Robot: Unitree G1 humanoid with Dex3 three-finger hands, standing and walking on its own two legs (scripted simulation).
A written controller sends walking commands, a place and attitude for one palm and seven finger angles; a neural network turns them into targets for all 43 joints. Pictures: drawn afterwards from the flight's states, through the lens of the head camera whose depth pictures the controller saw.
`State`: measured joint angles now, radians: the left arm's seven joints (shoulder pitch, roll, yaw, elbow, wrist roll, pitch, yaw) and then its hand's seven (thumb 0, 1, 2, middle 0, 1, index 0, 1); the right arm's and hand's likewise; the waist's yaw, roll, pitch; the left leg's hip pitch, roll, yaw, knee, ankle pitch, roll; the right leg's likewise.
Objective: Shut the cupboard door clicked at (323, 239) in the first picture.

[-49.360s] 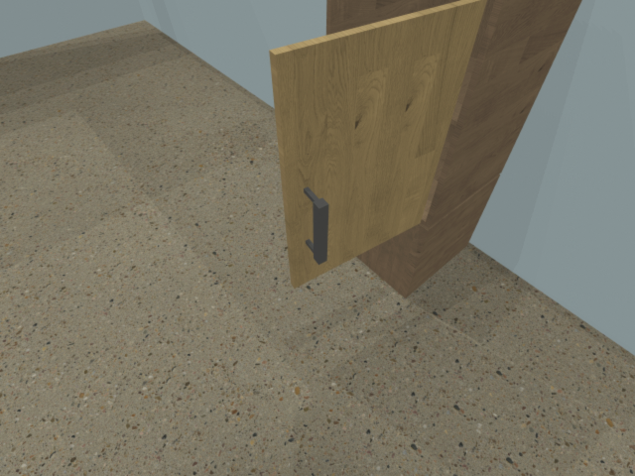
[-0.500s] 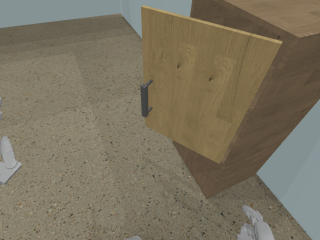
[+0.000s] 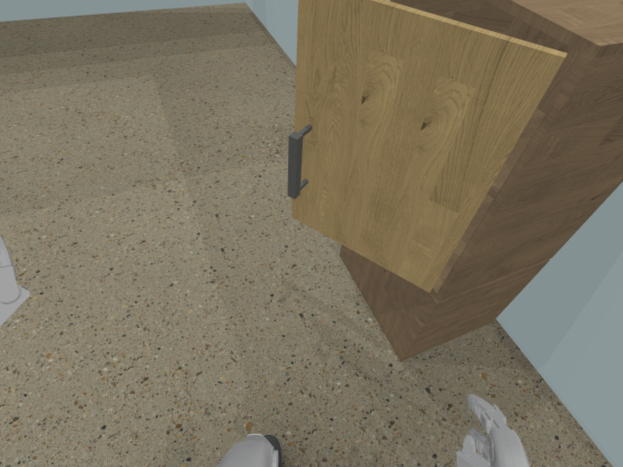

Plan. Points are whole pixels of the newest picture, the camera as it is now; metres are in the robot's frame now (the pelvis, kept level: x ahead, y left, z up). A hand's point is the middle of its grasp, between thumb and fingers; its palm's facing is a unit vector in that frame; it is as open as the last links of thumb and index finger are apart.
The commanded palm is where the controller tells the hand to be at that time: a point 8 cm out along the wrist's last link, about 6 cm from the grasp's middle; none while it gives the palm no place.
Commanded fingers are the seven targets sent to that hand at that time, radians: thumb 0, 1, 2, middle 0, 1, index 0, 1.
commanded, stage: step back with the hand held close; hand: left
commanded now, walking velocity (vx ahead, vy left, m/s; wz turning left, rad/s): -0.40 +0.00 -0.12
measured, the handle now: (300, 162) +0.75 +0.05 -0.09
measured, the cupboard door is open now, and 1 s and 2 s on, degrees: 33 33 33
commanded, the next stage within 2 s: stop stepping back and stand still in 0.40 s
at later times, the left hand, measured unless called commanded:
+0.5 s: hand out of the picture +0.12 +0.28 +0.21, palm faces +0.34 -0.87 -0.36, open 7.4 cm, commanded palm +0.06 +0.33 +0.20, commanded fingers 0.00 0.90 0.90 -0.20 -0.30 -0.20 -0.30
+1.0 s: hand out of the picture +0.04 +0.32 +0.20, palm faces +0.31 -0.84 -0.45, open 7.4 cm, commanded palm +0.00 +0.36 +0.20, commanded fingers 0.00 0.90 0.90 -0.20 -0.30 -0.20 -0.30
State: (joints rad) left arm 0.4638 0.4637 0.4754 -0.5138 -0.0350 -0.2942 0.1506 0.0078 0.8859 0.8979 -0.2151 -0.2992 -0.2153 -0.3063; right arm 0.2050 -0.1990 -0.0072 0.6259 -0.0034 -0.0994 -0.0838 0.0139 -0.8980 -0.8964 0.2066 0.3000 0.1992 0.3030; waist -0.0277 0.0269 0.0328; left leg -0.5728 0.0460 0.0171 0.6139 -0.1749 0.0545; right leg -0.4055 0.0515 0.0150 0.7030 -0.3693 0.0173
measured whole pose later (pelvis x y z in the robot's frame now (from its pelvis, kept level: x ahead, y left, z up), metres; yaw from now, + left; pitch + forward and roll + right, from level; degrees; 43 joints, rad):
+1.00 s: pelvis -0.19 +0.09 +0.02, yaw -12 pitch +0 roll -1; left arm 0.59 0.44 0.45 -0.52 -0.02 -0.22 0.17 0.01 0.89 0.90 -0.22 -0.30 -0.22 -0.31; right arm 0.37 -0.24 -0.02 0.70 -0.01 -0.06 -0.07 0.02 -0.90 -0.90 0.21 0.30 0.20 0.30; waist 0.01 -0.03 -0.07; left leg -0.43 0.03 0.05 0.72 -0.35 0.01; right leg -0.20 -0.03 -0.04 0.54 -0.35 -0.02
